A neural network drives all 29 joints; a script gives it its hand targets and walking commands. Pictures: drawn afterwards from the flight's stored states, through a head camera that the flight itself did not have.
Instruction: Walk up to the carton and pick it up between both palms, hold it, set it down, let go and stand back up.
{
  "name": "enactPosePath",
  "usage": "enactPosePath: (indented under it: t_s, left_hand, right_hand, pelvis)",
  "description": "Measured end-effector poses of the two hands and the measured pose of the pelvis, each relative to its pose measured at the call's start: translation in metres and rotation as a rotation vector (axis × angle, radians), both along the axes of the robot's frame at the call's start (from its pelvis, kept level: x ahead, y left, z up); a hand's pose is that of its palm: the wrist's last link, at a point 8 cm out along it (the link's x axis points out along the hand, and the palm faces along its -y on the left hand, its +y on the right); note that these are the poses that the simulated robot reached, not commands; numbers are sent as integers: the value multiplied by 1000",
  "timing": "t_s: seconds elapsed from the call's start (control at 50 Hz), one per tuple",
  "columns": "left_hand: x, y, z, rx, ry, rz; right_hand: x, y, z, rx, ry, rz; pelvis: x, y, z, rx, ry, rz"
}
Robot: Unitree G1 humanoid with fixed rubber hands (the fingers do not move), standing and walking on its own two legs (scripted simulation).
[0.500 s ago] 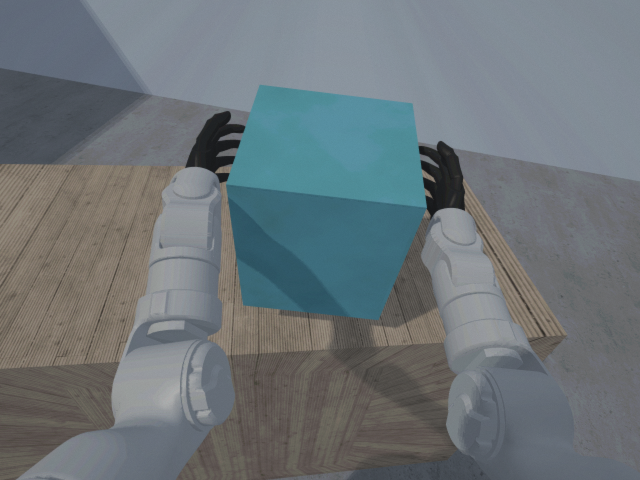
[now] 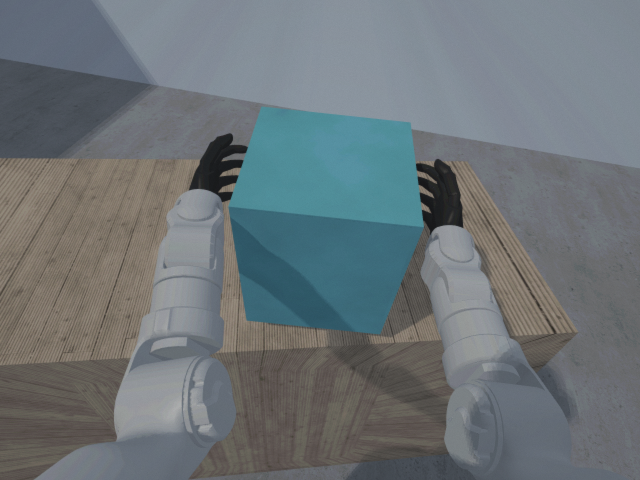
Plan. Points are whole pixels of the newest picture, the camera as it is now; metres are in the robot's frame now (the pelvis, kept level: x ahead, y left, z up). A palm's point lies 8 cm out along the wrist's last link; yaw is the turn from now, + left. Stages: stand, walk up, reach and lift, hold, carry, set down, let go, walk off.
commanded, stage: set down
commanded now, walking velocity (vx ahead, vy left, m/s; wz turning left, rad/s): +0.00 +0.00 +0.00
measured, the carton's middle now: (324, 226) +0.44 +0.01 +0.09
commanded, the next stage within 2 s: none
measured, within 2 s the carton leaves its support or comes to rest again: neither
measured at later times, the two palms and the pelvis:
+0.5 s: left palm (210, 208) +0.41 +0.16 +0.14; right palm (437, 235) +0.39 -0.14 +0.13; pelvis +0.00 +0.00 +0.00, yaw -1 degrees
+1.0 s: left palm (216, 218) +0.41 +0.15 +0.12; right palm (437, 245) +0.39 -0.14 +0.11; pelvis +0.01 +0.00 +0.00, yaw -1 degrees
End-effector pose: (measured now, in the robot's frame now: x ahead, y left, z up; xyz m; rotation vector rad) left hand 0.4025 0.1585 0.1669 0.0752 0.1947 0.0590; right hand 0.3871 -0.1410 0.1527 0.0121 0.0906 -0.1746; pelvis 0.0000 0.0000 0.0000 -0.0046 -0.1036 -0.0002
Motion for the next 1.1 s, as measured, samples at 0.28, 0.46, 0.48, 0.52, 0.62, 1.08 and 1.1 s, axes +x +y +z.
enactPosePath:
  t_s: [0.28,0.46,0.48,0.52,0.62,1.08,1.1]
  left_hand:
    - [1,-3,-11,-15,8,-15]
    - [6,1,-25,-25,23,-8]
    - [7,1,-26,-22,21,-8]
    - [8,1,-29,-18,21,-8]
    - [10,-1,-36,-14,25,-6]
    - [7,-5,-46,-45,11,-7]
    - [7,-5,-46,-44,9,-7]
  right_hand:
    - [-4,-4,-8,-1,2,-13]
    - [2,0,-21,-13,21,-6]
    - [3,0,-22,-14,20,-6]
    - [4,1,-25,-14,20,-7]
    - [6,-1,-32,-14,24,-13]
    - [1,-4,-42,-31,14,-28]
    - [0,-4,-43,-31,12,-30]
  pelvis:
    - [-4,1,1,3,26,-6]
    - [0,3,1,5,50,-16]
    - [1,3,1,5,51,-17]
    - [3,3,1,3,53,-18]
    - [7,4,1,2,58,-19]
    - [7,0,2,5,53,-22]
    - [7,0,2,5,54,-22]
